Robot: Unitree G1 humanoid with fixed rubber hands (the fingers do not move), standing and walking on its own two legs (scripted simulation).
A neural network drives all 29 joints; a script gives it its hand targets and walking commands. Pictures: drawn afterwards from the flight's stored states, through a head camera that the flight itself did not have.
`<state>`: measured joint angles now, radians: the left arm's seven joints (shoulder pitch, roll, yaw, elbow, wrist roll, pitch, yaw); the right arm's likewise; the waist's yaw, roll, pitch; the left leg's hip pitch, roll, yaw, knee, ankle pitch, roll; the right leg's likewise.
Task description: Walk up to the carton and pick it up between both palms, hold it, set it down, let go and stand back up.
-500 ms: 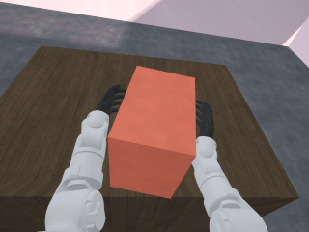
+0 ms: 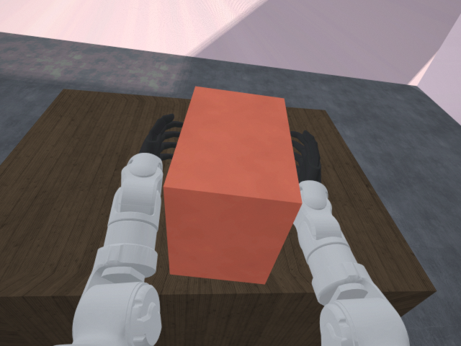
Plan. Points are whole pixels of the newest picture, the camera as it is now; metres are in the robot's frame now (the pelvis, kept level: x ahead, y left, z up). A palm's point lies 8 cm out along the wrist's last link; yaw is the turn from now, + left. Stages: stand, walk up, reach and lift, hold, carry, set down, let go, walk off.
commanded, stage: reach and lift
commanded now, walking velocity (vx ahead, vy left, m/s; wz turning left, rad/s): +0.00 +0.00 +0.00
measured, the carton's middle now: (229, 182) +0.40 -0.02 +0.10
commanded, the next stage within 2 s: hold in 1.92 s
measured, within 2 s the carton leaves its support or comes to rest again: neither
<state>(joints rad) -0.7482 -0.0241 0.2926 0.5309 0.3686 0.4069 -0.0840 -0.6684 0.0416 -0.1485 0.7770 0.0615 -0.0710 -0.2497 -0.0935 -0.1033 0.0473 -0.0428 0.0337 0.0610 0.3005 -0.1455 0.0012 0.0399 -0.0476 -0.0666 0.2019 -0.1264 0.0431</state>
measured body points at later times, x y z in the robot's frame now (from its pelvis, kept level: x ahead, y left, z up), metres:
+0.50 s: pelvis +0.00 -0.02 +0.00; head -0.05 +0.02 +0.44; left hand +0.39 +0.12 +0.20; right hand +0.39 -0.15 +0.21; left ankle +0.02 +0.11 -0.75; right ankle +0.00 -0.14 -0.75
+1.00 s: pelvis -0.01 -0.02 +0.00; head -0.07 +0.01 +0.44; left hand +0.39 +0.12 +0.23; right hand +0.39 -0.15 +0.25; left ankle +0.02 +0.11 -0.75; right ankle +0.00 -0.14 -0.75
